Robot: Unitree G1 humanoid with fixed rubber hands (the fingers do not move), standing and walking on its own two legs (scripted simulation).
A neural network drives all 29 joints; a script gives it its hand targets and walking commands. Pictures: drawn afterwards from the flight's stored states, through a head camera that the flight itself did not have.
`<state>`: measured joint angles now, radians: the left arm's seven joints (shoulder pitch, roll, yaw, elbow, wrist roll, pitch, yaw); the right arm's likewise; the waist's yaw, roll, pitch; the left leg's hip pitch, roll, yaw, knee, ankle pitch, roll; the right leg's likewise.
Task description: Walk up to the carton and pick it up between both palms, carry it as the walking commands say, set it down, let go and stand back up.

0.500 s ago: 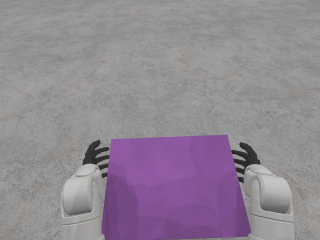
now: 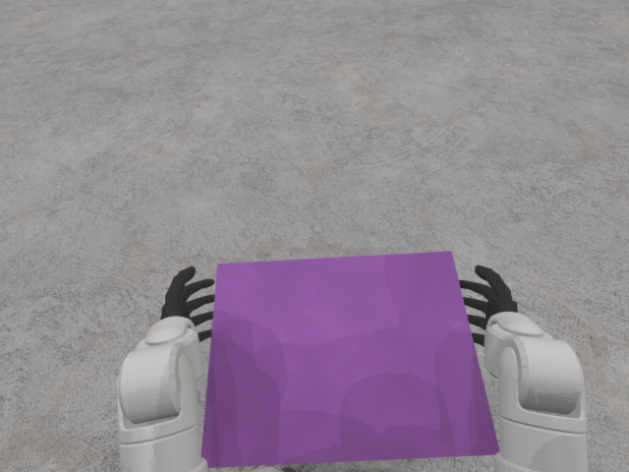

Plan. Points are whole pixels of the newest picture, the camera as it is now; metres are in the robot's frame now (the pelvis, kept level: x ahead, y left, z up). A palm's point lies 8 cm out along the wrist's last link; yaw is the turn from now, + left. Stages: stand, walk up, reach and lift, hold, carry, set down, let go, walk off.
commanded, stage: carry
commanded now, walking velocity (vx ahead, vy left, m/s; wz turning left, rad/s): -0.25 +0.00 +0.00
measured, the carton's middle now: (338, 361) +0.26 +0.00 -0.01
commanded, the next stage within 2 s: none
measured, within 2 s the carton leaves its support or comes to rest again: neither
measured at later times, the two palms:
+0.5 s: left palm (175, 390) +0.19 +0.18 +0.07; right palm (522, 385) +0.20 -0.19 +0.06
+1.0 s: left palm out of the picture +0.04 +0.19 +0.06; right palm out of the picture +0.04 -0.18 +0.07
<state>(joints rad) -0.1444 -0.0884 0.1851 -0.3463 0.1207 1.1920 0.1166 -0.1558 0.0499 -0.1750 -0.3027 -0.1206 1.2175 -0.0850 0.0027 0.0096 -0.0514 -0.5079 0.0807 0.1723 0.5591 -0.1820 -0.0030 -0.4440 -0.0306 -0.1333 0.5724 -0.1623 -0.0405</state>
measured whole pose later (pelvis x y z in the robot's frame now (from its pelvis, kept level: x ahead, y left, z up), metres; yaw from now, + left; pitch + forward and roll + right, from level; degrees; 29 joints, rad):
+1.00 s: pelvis -0.23 +0.01 +0.00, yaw +2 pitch +4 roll +2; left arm -0.13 -0.10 0.20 -0.40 0.16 1.17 0.07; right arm -0.16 0.08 -0.19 -0.33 -0.10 1.19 -0.10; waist -0.04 -0.08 0.00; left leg -0.35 0.00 0.12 0.63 -0.34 0.02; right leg -0.62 -0.10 -0.10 0.53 -0.13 0.00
